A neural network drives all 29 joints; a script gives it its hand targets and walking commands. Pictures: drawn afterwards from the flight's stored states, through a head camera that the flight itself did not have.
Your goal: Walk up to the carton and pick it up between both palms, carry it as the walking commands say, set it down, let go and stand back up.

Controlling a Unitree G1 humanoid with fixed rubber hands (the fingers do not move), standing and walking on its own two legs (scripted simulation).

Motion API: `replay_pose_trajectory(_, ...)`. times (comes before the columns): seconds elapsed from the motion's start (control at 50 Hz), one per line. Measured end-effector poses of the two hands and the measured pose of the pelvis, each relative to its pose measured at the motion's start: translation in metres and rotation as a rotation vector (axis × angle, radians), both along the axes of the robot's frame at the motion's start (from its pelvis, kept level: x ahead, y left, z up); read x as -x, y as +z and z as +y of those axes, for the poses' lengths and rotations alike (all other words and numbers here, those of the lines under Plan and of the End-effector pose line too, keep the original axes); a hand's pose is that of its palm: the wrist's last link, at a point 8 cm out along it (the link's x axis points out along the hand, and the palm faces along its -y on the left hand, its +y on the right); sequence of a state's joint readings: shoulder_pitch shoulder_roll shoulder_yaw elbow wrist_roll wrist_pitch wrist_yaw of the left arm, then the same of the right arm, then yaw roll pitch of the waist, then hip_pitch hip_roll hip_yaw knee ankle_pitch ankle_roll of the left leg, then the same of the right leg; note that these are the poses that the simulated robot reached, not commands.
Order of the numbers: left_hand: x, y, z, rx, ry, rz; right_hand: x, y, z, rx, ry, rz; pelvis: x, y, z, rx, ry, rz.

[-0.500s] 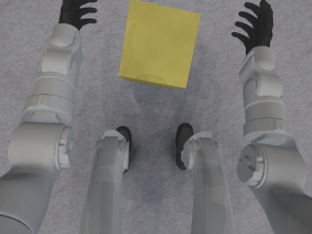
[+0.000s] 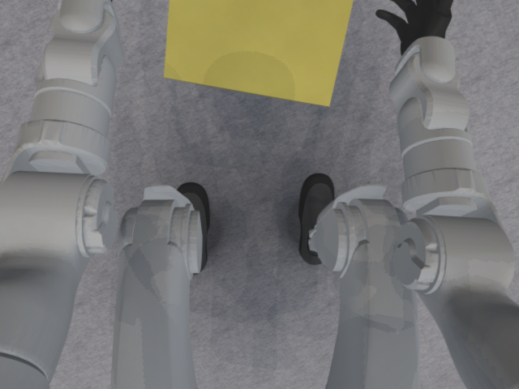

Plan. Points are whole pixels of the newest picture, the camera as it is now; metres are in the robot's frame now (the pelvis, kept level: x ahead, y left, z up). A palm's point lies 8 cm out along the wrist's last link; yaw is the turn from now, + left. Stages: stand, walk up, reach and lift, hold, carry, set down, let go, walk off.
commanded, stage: reach and lift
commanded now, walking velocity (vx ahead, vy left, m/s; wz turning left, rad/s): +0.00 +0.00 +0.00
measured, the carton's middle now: (257, 18) +0.53 +0.01 -0.31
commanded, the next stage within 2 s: none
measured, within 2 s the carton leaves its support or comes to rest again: leaves its support in 1.88 s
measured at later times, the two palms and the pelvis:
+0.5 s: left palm (129, 3) +0.53 +0.18 -0.28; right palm (419, 17) +0.53 -0.20 -0.24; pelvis -0.02 +0.00 -0.05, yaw -1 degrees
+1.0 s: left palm (146, 0) +0.53 +0.15 -0.27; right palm (408, 13) +0.53 -0.19 -0.24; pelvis -0.02 +0.00 -0.05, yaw +0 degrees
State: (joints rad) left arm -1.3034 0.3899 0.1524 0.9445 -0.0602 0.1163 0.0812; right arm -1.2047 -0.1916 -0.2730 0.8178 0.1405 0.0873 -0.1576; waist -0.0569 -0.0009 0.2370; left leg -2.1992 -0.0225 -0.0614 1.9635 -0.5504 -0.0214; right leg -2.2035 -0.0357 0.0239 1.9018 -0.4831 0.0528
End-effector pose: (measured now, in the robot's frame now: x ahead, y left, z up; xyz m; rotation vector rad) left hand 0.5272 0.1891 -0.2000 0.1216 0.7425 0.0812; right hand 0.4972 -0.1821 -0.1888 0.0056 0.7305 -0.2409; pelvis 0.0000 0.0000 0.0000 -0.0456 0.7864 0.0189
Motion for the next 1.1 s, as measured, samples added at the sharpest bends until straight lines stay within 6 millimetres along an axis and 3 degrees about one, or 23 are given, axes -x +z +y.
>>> replay_pose_trajectory(0.04,-0.001,-0.011,0.001,-0.001,0.004,-0.006,-0.004,-0.008,0.000,0.016,0.031,0.008,0.004,-0.006,0.000,0.000,0.000,-0.042)
replay_pose_trajectory(0.12,-0.002,-0.028,-0.002,0.006,0.002,-0.006,-0.021,-0.006,-0.013,0.042,0.026,-0.045,0.011,-0.016,0.001,0.003,0.000,-0.124)
replay_pose_trajectory(0.3,0.001,-0.062,-0.017,0.018,-0.035,0.033,-0.017,-0.042,-0.016,0.041,0.011,0.046,0.013,-0.040,0.001,0.008,-0.005,-0.139)
replay_pose_trajectory(0.42,0.000,-0.075,-0.017,0.012,-0.036,0.022,-0.026,-0.047,-0.018,0.039,0.015,0.009,0.015,-0.049,0.000,0.009,-0.006,-0.169)
replay_pose_trajectory(0.64,-0.003,-0.071,-0.013,-0.001,-0.025,0.007,-0.030,-0.048,-0.016,0.025,0.024,-0.005,0.017,-0.052,-0.003,0.002,-0.006,-0.186)
replay_pose_trajectory(1.1,-0.007,-0.066,-0.038,0.058,-0.062,-0.008,-0.035,-0.050,0.004,0.026,0.083,0.000,0.017,-0.051,-0.002,0.004,-0.006,-0.187)
